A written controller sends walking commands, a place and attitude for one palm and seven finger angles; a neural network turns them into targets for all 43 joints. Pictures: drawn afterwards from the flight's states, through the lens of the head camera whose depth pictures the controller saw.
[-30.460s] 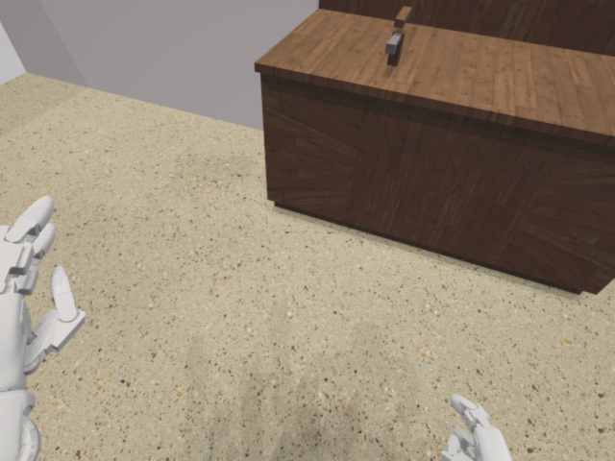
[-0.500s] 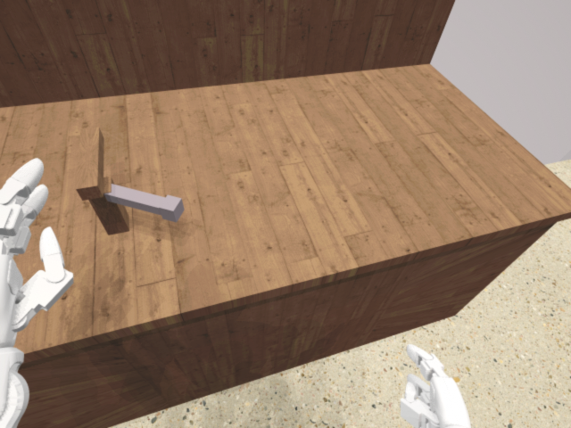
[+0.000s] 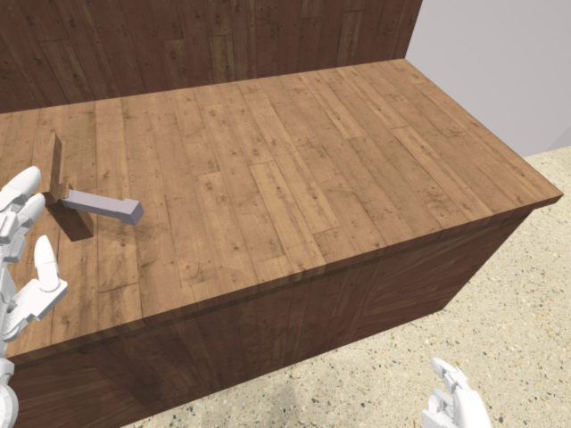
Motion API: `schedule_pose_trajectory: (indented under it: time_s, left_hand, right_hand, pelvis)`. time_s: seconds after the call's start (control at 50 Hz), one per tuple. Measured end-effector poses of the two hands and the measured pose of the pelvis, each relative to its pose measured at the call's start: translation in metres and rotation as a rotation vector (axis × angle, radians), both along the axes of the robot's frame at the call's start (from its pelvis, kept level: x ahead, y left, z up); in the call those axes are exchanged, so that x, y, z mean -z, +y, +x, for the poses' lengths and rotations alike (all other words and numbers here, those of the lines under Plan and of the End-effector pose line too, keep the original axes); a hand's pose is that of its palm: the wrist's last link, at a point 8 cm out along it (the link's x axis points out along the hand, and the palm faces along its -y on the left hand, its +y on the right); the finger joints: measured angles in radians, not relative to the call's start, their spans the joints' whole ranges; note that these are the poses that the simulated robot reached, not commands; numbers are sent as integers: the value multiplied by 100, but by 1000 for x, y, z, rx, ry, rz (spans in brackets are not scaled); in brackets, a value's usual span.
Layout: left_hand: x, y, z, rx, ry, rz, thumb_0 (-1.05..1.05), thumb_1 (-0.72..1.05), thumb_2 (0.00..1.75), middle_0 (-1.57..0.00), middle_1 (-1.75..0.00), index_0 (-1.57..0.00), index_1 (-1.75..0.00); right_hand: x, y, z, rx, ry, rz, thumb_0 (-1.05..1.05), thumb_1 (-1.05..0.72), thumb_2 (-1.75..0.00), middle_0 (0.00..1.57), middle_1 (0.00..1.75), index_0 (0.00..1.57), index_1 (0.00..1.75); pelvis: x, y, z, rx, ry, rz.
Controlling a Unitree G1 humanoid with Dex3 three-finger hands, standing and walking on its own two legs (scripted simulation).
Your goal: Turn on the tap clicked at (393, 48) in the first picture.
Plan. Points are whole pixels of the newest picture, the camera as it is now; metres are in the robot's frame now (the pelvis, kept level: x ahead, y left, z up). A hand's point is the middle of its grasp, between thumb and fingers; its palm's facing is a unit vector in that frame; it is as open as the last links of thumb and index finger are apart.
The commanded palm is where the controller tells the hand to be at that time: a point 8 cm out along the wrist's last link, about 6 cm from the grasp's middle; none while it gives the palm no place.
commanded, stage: come to a stop and stand still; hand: left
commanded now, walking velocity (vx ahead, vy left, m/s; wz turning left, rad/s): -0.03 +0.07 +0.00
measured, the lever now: (130, 212) +0.40 +0.27 +0.05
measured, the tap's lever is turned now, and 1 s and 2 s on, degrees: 57 57 57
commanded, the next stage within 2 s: look again from close up in 0.94 s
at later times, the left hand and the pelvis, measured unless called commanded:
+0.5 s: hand (4, 294) +0.21 +0.30 +0.15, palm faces +0.32 -0.87 -0.37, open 7.4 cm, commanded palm +0.16 +0.34 +0.18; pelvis -0.01 +0.06 +0.01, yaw -1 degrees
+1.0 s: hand out of the picture +0.21 +0.35 +0.17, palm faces +0.40 -0.85 -0.34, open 7.4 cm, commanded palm +0.15 +0.37 +0.18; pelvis -0.01 +0.09 +0.01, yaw +0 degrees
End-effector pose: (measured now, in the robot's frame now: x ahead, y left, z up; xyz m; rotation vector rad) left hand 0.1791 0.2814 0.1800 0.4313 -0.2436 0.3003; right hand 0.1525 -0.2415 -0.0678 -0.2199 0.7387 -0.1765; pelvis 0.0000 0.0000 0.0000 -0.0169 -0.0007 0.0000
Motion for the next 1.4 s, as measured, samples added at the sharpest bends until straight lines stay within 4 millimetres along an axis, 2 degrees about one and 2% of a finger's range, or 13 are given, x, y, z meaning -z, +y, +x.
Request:
schedule_pose_trajectory:
  time_s: [0.16, 0.22, 0.26, 0.3, 0.4, 0.46, 0.6, 0.68, 0.78, 0.9, 1.02, 1.4]
  left_hand:
    - [-1, 7, 0, -32, 11, 4, 2, 89, 90, -22, -30, -21, -31]
    - [-20, 37, 11, -51, -49, 146, 2, 89, 90, -22, -30, -22, -31]
    - [-23, 55, 15, -91, -79, 130, 2, 89, 90, -22, -30, -22, -31]
    - [-18, 58, 15, -97, -73, 84, 2, 89, 90, -21, -30, -21, -31]
    - [7, 40, 3, 15, 8, 2, 2, 90, 90, -21, -30, -21, -31]
    - [15, 47, -4, 36, 25, -14, 2, 89, 90, -21, -30, -21, -31]
    - [5, 92, -5, -66, -87, -12, 2, 89, 90, -22, -30, -21, -31]
    - [-1, 97, -4, -64, -138, -29, 2, 89, 90, -21, -30, -21, -31]
    - [4, 98, 0, -24, -118, -32, 2, 90, 90, -21, -30, -21, -31]
    - [5, 104, -2, -20, -86, -10, 2, 89, 90, -21, -30, -21, -31]
    - [3, 106, -6, -41, -87, -6, 2, 89, 90, -21, -30, -21, -31]
    - [2, 85, -9, -44, -51, 1, 2, 89, 90, -21, -30, -21, -31]
  right_hand:
    - [0, 11, 6, -16, -3, 21, 1, -90, -90, 20, 30, 20, 30]
    - [1, 22, 7, -75, 7, 1, 1, -90, -90, 20, 30, 20, 30]
    - [-1, 29, 7, -97, -5, 13, 1, -90, -90, 20, 30, 20, 30]
    - [-3, 36, 8, -99, -36, 31, 1, -90, -90, 20, 30, 21, 30]
    - [-9, 55, 4, -78, -78, 34, 1, -90, -90, 20, 30, 21, 30]
    - [-12, 69, 2, -77, -72, 18, 1, -90, -90, 20, 30, 21, 30]
    - [-14, 103, 6, -132, -61, 11, 1, -90, -90, 20, 30, 21, 30]
    - [-17, 119, 13, -158, -75, 20, 2, -90, -90, 20, 30, 21, 30]
    - [-21, 131, 19, -160, -93, 28, 1, -90, -90, 20, 30, 21, 30]
    - [-21, 134, 19, -150, -87, 26, 1, -90, -90, 20, 30, 21, 30]
    - [-17, 128, 14, -144, -54, 16, 1, -90, -90, 20, 30, 21, 30]
    - [-14, 101, 12, -107, -49, 13, 1, -90, -90, 20, 30, 21, 30]
  pelvis:
    - [-3, 6, 4, -6, -10, 0]
    - [-5, 8, -2, -4, -6, 3]
    - [-5, 14, -5, 7, -3, 4]
    - [-5, 23, -7, 17, -5, 9]
    - [-5, 45, -7, 25, -10, 10]
    - [-6, 54, -7, 19, -13, 8]
    - [-5, 72, -7, 4, -24, 1]
    - [-5, 81, -6, 3, -26, -4]
    - [-5, 90, -5, 5, -27, -7]
    - [-5, 94, -5, 3, -29, -9]
    - [-6, 94, -5, -2, -28, -10]
    - [-8, 77, -6, -7, -26, -9]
